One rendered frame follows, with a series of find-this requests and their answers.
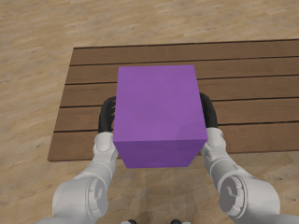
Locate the right robot forearm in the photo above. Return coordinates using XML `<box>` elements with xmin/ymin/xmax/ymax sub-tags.
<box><xmin>200</xmin><ymin>127</ymin><xmax>280</xmax><ymax>210</ymax></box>

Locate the carton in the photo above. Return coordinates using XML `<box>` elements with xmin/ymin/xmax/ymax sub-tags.
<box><xmin>112</xmin><ymin>64</ymin><xmax>208</xmax><ymax>169</ymax></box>

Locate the left robot upper arm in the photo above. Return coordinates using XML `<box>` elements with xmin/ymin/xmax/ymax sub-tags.
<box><xmin>33</xmin><ymin>176</ymin><xmax>108</xmax><ymax>224</ymax></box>

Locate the table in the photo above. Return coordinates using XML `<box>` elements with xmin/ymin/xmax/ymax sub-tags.
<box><xmin>47</xmin><ymin>38</ymin><xmax>299</xmax><ymax>162</ymax></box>

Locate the left robot forearm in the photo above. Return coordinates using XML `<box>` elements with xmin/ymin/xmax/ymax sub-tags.
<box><xmin>52</xmin><ymin>132</ymin><xmax>119</xmax><ymax>215</ymax></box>

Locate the robot left hand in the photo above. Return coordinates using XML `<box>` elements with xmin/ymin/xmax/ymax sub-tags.
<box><xmin>98</xmin><ymin>96</ymin><xmax>117</xmax><ymax>133</ymax></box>

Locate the right robot upper arm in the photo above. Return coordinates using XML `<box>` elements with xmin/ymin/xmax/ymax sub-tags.
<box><xmin>219</xmin><ymin>175</ymin><xmax>299</xmax><ymax>224</ymax></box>

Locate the robot right hand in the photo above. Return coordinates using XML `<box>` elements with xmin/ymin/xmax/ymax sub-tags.
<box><xmin>199</xmin><ymin>92</ymin><xmax>219</xmax><ymax>129</ymax></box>

